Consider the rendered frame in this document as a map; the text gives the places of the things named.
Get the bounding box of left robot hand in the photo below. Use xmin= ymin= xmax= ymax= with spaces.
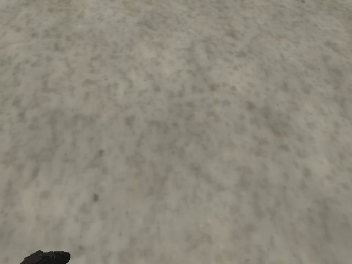
xmin=20 ymin=250 xmax=70 ymax=264

